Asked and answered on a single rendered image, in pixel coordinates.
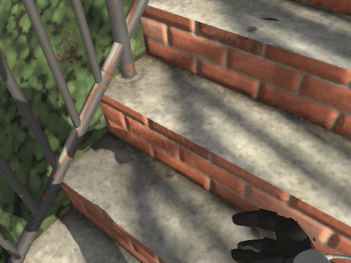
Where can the robot right forearm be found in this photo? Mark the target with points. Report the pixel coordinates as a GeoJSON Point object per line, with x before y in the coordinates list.
{"type": "Point", "coordinates": [311, 256]}

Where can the robot right hand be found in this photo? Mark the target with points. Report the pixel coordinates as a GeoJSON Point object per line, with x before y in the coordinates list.
{"type": "Point", "coordinates": [291, 239]}

